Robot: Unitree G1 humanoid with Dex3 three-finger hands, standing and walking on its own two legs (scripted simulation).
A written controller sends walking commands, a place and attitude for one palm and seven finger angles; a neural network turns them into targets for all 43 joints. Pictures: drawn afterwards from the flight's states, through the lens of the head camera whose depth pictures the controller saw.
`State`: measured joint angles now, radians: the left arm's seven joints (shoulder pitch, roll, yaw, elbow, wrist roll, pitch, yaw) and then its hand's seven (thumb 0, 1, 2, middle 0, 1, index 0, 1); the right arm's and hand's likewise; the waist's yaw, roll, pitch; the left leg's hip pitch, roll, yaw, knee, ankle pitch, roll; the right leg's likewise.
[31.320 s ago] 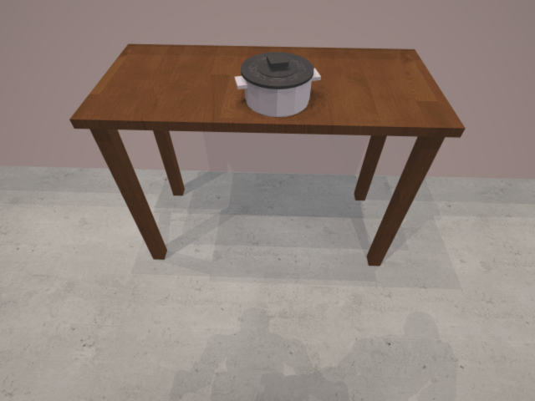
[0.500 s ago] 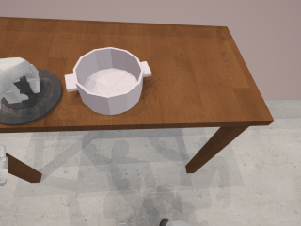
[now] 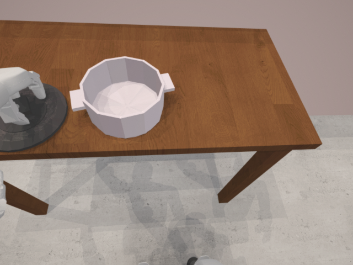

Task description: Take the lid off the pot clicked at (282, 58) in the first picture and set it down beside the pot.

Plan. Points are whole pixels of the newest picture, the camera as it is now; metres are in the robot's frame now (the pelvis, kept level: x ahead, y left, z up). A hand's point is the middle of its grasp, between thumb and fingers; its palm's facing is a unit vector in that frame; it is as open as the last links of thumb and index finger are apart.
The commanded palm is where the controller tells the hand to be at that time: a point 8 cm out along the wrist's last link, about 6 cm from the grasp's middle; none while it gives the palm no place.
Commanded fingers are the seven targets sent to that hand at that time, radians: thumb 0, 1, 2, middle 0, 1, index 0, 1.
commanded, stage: open the fingers wide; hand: left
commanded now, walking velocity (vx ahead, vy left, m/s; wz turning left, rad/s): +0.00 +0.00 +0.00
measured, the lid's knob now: (17, 108) +0.47 +0.35 +0.04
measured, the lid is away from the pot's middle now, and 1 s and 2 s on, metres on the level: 0.24 0.24 0.24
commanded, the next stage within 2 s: raise the empty hand in 0.30 s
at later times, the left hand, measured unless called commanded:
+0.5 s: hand (14, 106) +0.45 +0.33 +0.07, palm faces -0.45 -0.08 -0.89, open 11.0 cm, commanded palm +0.47 +0.32 +0.13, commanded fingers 0.00 0.02 0.59 -0.33 -0.90 -0.33 -0.90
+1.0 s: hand out of the picture +0.44 +0.35 +0.12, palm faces -0.40 -0.10 -0.91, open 11.0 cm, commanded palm +0.47 +0.34 +0.18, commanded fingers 0.00 0.02 0.59 -0.33 -0.90 -0.33 -0.90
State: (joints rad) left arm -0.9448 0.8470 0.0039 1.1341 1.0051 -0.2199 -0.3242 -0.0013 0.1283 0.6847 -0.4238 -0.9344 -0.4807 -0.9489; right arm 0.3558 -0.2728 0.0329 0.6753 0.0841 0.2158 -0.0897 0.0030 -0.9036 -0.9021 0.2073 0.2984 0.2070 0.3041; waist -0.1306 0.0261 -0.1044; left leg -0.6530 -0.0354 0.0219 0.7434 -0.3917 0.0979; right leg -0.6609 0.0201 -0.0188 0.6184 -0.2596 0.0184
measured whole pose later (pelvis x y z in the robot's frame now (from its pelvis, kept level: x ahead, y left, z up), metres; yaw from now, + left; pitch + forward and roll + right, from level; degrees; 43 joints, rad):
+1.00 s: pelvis +0.00 +0.00 +0.01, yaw +1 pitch +14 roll -4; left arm -1.00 0.87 -0.04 1.10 0.98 -0.18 -0.39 0.00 0.02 0.59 -0.34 -0.90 -0.34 -0.89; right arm 0.32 -0.28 0.04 0.67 0.10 0.21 -0.09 0.00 -0.90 -0.90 0.21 0.30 0.21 0.30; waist -0.11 0.02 -0.09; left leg -0.55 -0.05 0.01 0.67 -0.36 0.10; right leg -0.55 0.01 -0.02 0.55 -0.23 0.02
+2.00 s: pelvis +0.00 +0.02 +0.02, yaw +2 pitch +10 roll -3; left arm -1.01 0.83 -0.04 0.94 0.96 -0.13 -0.46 0.00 0.02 0.59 -0.34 -0.90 -0.34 -0.90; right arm 0.31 -0.28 0.02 0.64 0.08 0.21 -0.04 0.01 -0.91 -0.90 0.21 0.30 0.21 0.30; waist -0.10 0.03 -0.07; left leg -0.40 -0.08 0.01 0.52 -0.30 0.12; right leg -0.41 -0.02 -0.02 0.43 -0.19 0.00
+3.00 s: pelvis +0.02 -0.06 +0.03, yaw +3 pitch -1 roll -1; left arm -0.16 0.44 0.37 0.10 -0.09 -0.07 0.07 0.01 0.48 0.76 -0.27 -0.58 -0.27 -0.57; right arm 0.20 -0.27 0.03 0.68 0.06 -0.05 -0.06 0.01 -0.91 -0.90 0.20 0.30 0.20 0.30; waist 0.01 0.05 0.00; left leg -0.10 -0.01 -0.03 0.42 -0.30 0.02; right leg -0.14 0.07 -0.01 0.38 -0.22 -0.05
